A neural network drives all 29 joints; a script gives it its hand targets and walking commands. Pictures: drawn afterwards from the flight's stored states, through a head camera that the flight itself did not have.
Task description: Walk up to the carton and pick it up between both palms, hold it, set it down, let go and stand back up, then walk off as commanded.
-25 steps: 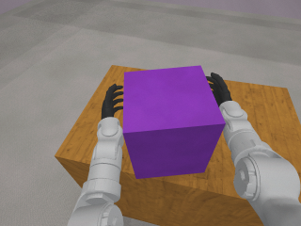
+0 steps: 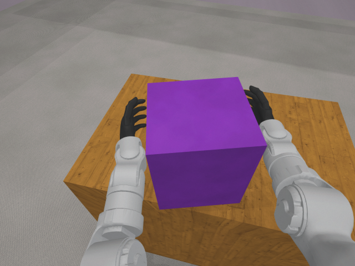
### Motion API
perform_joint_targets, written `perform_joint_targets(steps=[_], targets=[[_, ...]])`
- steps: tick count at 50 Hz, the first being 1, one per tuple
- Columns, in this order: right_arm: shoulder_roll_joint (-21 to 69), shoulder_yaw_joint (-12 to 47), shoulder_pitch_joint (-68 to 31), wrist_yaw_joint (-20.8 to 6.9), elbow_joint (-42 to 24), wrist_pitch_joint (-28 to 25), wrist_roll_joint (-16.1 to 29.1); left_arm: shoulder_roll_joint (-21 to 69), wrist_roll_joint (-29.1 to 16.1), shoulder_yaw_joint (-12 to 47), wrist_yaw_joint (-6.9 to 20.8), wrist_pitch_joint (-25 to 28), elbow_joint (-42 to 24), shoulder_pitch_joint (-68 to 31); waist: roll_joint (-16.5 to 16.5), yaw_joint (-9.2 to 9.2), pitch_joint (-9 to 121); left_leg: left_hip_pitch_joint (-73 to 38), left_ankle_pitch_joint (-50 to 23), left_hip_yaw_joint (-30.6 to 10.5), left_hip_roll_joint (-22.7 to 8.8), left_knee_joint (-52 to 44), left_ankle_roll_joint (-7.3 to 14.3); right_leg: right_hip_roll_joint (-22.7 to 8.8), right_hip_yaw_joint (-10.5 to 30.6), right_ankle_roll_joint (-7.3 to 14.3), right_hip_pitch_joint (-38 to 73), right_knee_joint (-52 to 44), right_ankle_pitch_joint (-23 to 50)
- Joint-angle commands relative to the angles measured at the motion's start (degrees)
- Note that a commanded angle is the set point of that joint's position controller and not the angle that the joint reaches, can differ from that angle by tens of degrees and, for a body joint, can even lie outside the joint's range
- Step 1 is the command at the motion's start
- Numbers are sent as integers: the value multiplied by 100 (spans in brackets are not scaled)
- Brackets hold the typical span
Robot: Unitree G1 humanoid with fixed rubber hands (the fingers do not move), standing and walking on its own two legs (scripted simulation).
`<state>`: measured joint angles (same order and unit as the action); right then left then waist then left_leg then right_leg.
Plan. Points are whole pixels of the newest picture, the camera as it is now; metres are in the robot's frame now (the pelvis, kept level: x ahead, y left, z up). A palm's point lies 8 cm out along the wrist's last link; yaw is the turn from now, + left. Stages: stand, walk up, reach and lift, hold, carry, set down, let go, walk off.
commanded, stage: reach and lift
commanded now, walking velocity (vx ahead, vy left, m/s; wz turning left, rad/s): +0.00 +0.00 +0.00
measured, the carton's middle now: (196, 147) +0.41 +0.04 +0.04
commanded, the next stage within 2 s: none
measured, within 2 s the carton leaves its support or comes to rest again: leaves its support in 0.82 s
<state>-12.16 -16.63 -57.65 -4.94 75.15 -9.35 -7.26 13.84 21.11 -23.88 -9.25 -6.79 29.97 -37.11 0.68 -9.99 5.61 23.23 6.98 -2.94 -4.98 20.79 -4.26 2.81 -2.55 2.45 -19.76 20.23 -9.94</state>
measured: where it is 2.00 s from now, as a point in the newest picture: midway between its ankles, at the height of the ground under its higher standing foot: outside the picture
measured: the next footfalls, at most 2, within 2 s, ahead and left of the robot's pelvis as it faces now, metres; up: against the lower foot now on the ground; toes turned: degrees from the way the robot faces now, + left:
none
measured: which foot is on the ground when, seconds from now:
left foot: down 0.00-1.00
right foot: down 0.00-1.00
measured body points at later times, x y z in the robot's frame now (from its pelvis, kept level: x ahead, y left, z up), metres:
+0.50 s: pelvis +0.00 +0.00 +0.00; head +0.04 +0.00 +0.45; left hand +0.38 +0.19 +0.10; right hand +0.48 -0.10 +0.11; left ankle +0.03 +0.17 -0.74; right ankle -0.01 -0.09 -0.74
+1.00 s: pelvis -0.02 +0.00 +0.00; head +0.00 +0.01 +0.45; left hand +0.36 +0.19 +0.11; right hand +0.45 -0.10 +0.13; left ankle +0.03 +0.17 -0.74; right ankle -0.01 -0.09 -0.74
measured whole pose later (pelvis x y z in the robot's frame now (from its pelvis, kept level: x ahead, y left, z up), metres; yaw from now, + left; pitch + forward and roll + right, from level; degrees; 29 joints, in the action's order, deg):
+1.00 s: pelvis -0.02 +0.00 +0.00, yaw +0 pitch +7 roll -1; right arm -10.5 -14.9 -55.7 -2.5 72.0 -6.0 -7.1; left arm 13.1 17.1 -24.6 -8.7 -9.3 30.0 -37.0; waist -0.3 -8.6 6.5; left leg 22.4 5.9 -2.8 -5.0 20.8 -4.1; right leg 2.8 -2.5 2.4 -19.0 20.1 -8.7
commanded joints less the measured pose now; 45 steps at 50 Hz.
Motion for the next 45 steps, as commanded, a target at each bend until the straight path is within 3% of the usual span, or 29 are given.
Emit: perform_joint_targets(steps=[1,2,4,5,6,8,13,16,17,20,21,22,23,25,26,27,28,29,30,31,32,34,36,37,38,41,42,44,45], targets=[[2551,321,-2062,-652,-861,-282,-414,2035,-1,1234,345,168,-10,-2274,-750,67,2531,-1810,-2553,901,391,-87,373,96,-261,-214,1034,-370,1682],[2588,250,-1940,-686,-689,-245,-409,2088,8,1252,319,151,-55,-2351,-605,89,2597,-1842,-2450,903,368,-161,373,97,-265,-205,824,-394,1433],[2577,438,-1944,-623,-812,-294,-378,2052,0,1201,349,152,129,-2105,-747,-2,2474,-1803,-2526,916,380,-122,431,73,-212,-246,1019,-338,1914],[2641,363,-1983,-609,-767,-281,-394,2043,-45,1297,349,187,10,-2346,-670,152,2643,-1764,-2517,906,413,-122,372,79,-239,-265,1088,-310,1953],[2769,435,-1859,-587,-713,-241,-384,1998,20,1151,383,160,218,-2131,-712,50,2429,-1668,-2418,911,425,-148,411,32,-156,-269,1220,-318,2087],[2751,359,-1903,-629,-686,-262,-406,2147,-29,1401,366,183,-8,-2291,-464,75,2595,-1838,-2614,855,392,-108,329,70,-258,-218,973,-291,1845],[2692,384,-1928,-631,-685,-284,-347,2084,-69,1440,339,183,14,-2353,-557,153,2562,-1906,-2652,829,363,-71,323,84,-241,-223,921,-340,1826],[2829,454,-2110,-597,-951,-306,-402,2014,-65,1352,324,266,9,-2628,-674,59,2773,-1712,-2590,894,392,-82,347,100,-226,-260,1037,-297,1876],[2755,441,-2016,-592,-859,-302,-359,2024,-133,1417,325,237,48,-2490,-655,143,2719,-1799,-2580,915,377,-73,338,104,-279,-243,1055,-352,1841],[2824,547,-2081,-555,-884,-309,-232,2109,-157,1537,322,191,141,-2418,-550,110,2678,-1841,-2503,871,403,-60,328,83,-249,-273,1078,-308,1973],[2961,532,-1929,-548,-593,-193,-318,1990,-49,1270,363,149,342,-2503,-726,84,2362,-1586,-2241,899,422,-102,405,28,-169,-287,1246,-352,1815],[3057,709,-2002,-470,-1042,-292,-265,2042,-205,1468,406,210,248,-2413,-805,125,2794,-1657,-2400,863,415,-74,385,34,-177,-332,1390,-252,2360],[3016,703,-1951,-461,-941,-294,-227,2111,-281,1620,400,261,73,-2569,-739,229,2916,-1644,-2437,871,423,-44,354,49,-182,-310,1398,-221,2379],[3004,867,-2070,-473,-918,-334,-116,2218,-264,1587,366,213,207,-2483,-572,36,2950,-1598,-2548,792,395,-45,318,30,-161,-300,1341,-167,2570],[3008,949,-2195,-477,-1013,-362,-37,2287,-346,1749,320,210,68,-2505,-527,50,3078,-1683,-2660,815,398,-47,303,50,-182,-316,1376,-168,2698],[3041,880,-2245,-459,-998,-331,-111,2188,-213,1545,358,163,368,-2509,-665,41,2905,-1543,-2406,843,421,-34,361,-3,-129,-325,1514,-177,2573],[3042,850,-2201,-448,-1034,-319,-115,2165,-290,1629,370,170,316,-2510,-731,150,2950,-1506,-2383,867,423,-39,374,24,-102,-334,1535,-188,2652],[3061,973,-2201,-441,-937,-385,-19,2191,-336,1616,360,260,101,-2617,-716,65,3102,-1549,-2509,850,405,-18,368,17,-75,-344,1591,-144,2792],[3122,977,-2113,-386,-947,-309,-84,2107,-368,1679,397,211,227,-2719,-789,157,2922,-1432,-2227,844,451,-71,388,-40,-56,-414,1625,-166,2783],[3055,962,-2251,-408,-883,-326,-43,2165,-428,1762,381,204,209,-2728,-642,194,2926,-1412,-2313,838,418,-102,344,-2,-124,-397,1605,-106,2718],[3257,1130,-2171,-302,-1157,-285,27,2047,-442,1712,456,207,314,-2686,-782,211,3030,-1375,-2301,855,455,-69,379,-61,-41,-441,1868,-114,2971],[3209,1199,-2393,-324,-1273,-339,108,2255,-478,1831,392,211,52,-2825,-642,166,3099,-1443,-2366,799,443,-123,311,-23,-130,-462,1823,-36,3181],[3238,1047,-2206,-316,-987,-248,81,2133,-387,1788,400,106,148,-2916,-628,250,2805,-1441,-2076,797,427,-175,334,-42,-123,-460,1714,-124,2785],[3207,1015,-2222,-342,-757,-228,106,2319,-426,1937,357,86,69,-3028,-374,283,2787,-1717,-2229,781,412,-141,243,-17,-150,-392,1370,-185,2543],[3217,1013,-2421,-326,-1153,-304,109,2317,-541,2077,342,107,-76,-3129,-380,275,3379,-1759,-2454,812,431,-22,243,20,-135,-350,1395,-258,2370],[3512,1257,-2216,-210,-1389,-195,155,2179,-583,2063,389,91,184,-2965,-637,339,3241,-1798,-2285,792,455,-2,318,-46,-40,-420,1563,-264,2568],[3379,1185,-2307,-272,-1170,-167,150,2227,-551,2061,339,38,191,-2957,-464,268,3075,-1711,-2289,786,465,-53,282,-9,-102,-404,1527,-229,2441],[3513,1260,-2280,-216,-1225,-110,197,2194,-581,1990,416,-7,189,-2979,-635,239,2930,-1564,-2040,856,495,-132,342,-99,-17,-463,1804,-266,2658],[3462,1243,-2332,-263,-1095,-82,230,2291,-583,2072,387,-47,51,-3044,-538,261,2825,-1606,-2091,782,466,-184,288,-28,-107,-444,1728,-233,2500]])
